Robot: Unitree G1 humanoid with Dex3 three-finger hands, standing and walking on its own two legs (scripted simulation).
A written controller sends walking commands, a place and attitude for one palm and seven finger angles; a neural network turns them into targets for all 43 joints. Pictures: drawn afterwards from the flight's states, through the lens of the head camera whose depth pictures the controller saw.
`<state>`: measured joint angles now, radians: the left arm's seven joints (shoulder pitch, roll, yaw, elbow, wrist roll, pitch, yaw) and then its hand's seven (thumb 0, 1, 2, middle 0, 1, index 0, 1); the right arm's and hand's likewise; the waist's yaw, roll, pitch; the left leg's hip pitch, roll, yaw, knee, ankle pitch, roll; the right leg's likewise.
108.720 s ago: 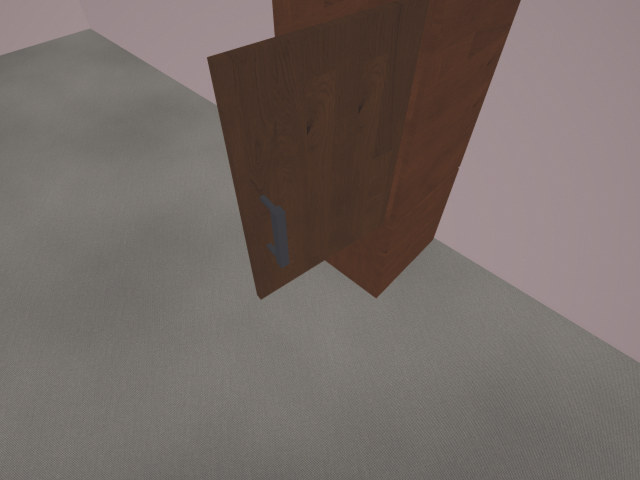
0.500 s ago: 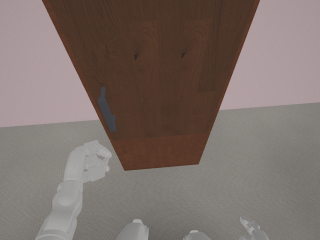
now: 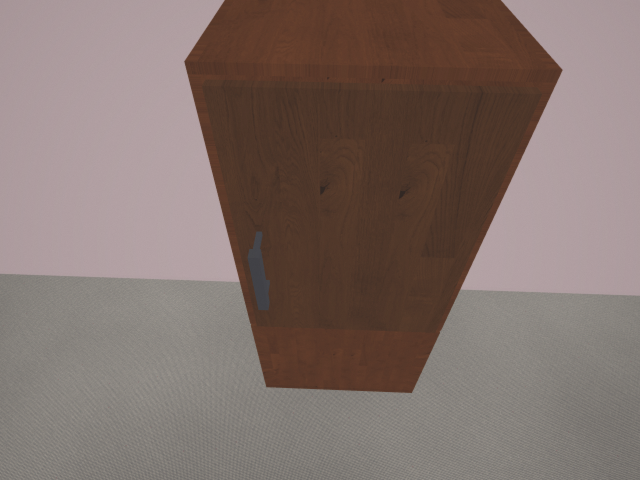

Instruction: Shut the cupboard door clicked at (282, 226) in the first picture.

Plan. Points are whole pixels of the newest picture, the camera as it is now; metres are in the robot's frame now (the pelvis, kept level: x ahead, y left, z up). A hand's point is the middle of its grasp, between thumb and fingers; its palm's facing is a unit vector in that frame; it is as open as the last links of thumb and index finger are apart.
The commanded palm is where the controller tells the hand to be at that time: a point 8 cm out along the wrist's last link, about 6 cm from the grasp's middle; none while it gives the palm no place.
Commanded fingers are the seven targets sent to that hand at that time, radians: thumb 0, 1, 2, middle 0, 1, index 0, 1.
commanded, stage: relax the arm and regain balance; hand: left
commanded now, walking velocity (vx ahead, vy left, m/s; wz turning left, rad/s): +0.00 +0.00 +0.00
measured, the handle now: (261, 272) +0.47 +0.16 -0.09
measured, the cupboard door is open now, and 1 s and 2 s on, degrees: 0 0 0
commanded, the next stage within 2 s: stand and wait in 0.50 s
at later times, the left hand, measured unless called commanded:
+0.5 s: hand out of the picture -0.06 +0.16 -0.18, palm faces +0.07 -0.98 -0.17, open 16.2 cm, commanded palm none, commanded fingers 0.00 -0.50 0.30 -0.15 -0.30 -0.15 -0.30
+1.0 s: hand out of the picture -0.09 +0.16 -0.18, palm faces +0.07 -0.98 -0.17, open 16.2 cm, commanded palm none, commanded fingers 0.00 -0.50 0.30 -0.15 -0.30 -0.15 -0.30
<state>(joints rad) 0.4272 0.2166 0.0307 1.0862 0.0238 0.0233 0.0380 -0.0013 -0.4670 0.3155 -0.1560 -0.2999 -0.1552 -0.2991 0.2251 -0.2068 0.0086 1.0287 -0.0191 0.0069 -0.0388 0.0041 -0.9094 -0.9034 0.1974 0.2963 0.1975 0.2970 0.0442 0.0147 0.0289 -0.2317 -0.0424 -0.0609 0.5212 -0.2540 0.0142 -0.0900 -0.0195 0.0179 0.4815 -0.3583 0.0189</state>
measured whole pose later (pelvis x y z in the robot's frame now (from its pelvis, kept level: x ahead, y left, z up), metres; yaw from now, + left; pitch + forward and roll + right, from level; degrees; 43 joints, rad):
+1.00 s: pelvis -0.05 +0.00 +0.00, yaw +0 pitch -3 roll -1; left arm 0.39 0.14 0.02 1.11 0.02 0.00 0.03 0.00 -0.48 0.31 -0.15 -0.30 -0.15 -0.29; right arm 0.33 -0.14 0.00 1.07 -0.02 0.01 -0.04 0.00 -0.91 -0.90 0.20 0.30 0.20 0.30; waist 0.00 0.00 0.02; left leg -0.27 -0.03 -0.07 0.50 -0.18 0.00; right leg -0.14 0.00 0.01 0.50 -0.30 0.01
